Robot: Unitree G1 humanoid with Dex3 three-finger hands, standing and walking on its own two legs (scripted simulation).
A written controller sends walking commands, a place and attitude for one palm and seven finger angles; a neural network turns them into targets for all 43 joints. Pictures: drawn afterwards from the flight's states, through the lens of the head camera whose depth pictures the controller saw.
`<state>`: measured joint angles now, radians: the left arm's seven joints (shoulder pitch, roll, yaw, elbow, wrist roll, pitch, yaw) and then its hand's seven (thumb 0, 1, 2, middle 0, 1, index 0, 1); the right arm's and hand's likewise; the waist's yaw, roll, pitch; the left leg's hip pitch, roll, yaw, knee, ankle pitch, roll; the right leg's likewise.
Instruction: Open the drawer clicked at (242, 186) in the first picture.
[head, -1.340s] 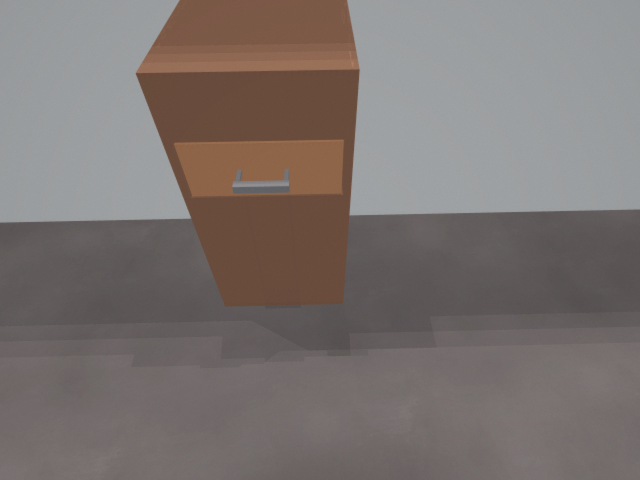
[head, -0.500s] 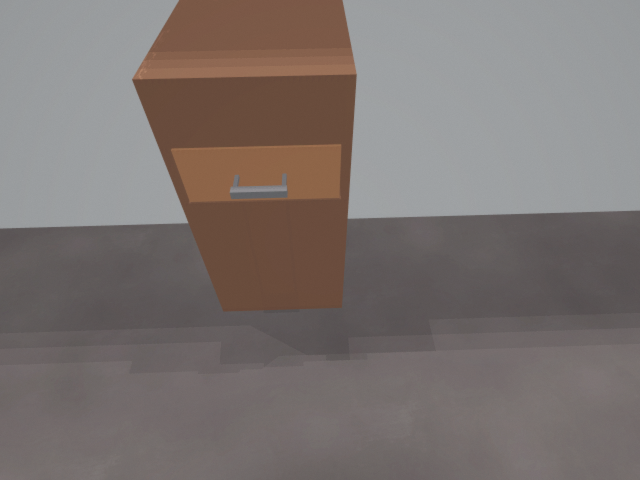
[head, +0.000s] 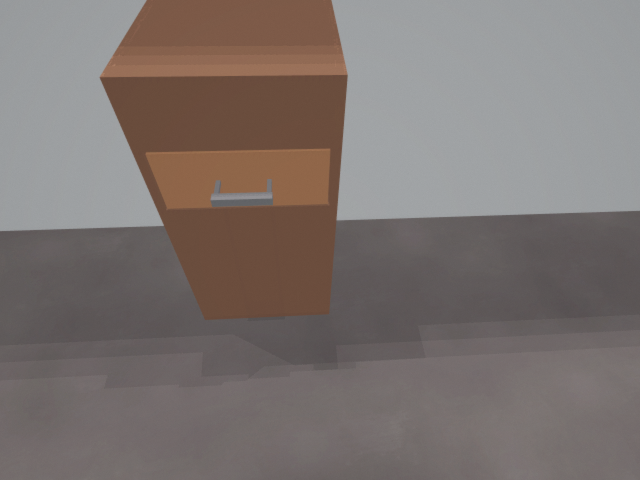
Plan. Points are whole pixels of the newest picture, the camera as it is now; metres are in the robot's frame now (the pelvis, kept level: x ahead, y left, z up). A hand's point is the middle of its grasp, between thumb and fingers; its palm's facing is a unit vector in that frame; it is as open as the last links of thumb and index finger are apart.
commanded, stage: take the last steps up to it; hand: left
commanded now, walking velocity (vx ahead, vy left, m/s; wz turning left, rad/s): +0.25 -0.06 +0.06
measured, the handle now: (243, 192) +0.70 +0.19 -0.12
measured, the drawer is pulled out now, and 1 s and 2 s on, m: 0.00 0.00 0.00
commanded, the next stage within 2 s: come to a stop and stand still in 0.28 s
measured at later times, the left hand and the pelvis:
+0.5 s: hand out of the picture +0.13 +0.11 -0.18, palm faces +0.11 -0.98 -0.17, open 7.3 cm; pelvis +0.14 -0.05 +0.00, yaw +4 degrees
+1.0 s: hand (224, 464) +0.18 +0.14 -0.17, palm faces +0.15 -0.95 -0.26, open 7.3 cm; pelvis +0.16 -0.06 +0.00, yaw +4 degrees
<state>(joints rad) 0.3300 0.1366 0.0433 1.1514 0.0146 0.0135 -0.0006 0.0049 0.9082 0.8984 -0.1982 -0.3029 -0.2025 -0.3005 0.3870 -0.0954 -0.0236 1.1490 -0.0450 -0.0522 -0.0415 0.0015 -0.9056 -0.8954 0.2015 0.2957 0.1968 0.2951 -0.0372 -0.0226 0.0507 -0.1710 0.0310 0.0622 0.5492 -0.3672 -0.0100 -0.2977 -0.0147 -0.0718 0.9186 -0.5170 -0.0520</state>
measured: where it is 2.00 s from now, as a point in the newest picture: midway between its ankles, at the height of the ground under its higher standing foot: outside the picture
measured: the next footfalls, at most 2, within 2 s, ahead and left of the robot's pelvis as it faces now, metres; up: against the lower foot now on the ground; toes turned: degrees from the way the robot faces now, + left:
right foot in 0.14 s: +0.11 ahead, -0.14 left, +0.00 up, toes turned -3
left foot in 0.36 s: +0.15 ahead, +0.10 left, +0.00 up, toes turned +11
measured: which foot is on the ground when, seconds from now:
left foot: down 0.00-0.12, up 0.14-0.34, down 0.36-0.56, up 0.58-0.86, down 0.88-1.00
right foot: up 0.00-0.12, down 0.14-0.36, up 0.38-0.50, down 0.52-1.00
